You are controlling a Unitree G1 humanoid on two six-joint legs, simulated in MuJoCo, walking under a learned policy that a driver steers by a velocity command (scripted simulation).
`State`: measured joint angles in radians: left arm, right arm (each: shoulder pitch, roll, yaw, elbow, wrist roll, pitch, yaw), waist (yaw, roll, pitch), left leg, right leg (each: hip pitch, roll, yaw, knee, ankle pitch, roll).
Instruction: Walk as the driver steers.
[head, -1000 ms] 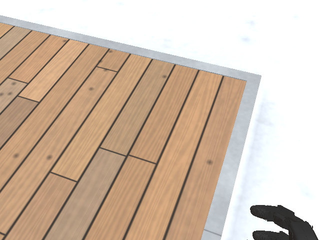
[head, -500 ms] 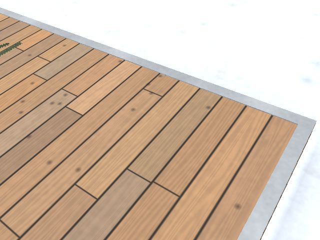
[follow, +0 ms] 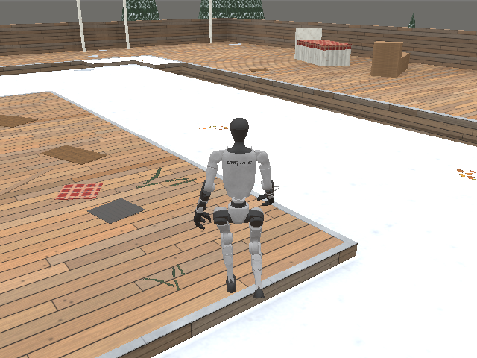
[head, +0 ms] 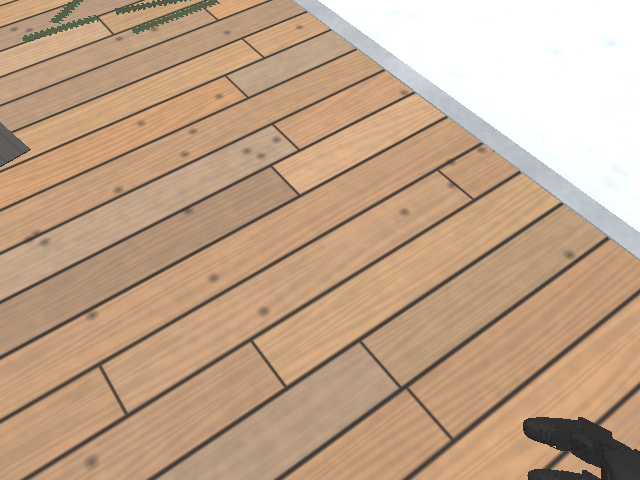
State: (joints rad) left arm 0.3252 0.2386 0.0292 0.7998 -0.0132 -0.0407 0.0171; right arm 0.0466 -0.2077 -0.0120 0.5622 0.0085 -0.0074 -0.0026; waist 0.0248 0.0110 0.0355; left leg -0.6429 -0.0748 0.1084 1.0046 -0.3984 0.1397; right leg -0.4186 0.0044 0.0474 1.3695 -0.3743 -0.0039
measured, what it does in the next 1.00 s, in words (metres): climbs, turning left: right foot, then left foot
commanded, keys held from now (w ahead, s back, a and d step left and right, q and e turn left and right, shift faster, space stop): no key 0.30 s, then w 0.06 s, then w+q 0.64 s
